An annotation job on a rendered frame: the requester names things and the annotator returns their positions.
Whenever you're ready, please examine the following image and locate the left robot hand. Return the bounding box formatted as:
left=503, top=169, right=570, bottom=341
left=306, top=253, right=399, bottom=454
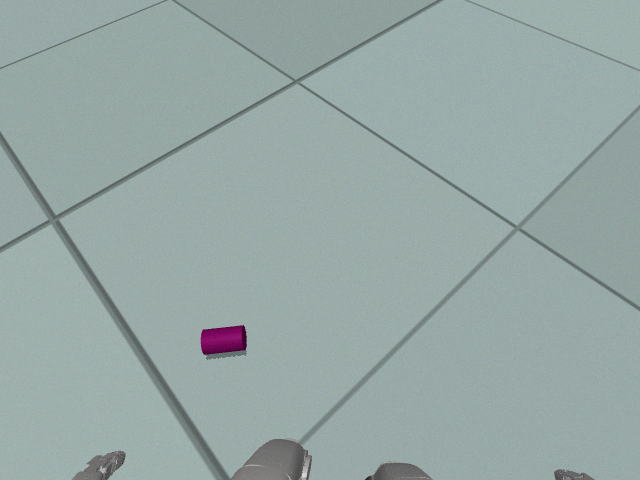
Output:
left=72, top=451, right=126, bottom=480

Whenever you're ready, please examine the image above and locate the can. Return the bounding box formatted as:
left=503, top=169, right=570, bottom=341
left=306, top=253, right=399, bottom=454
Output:
left=201, top=325, right=247, bottom=355

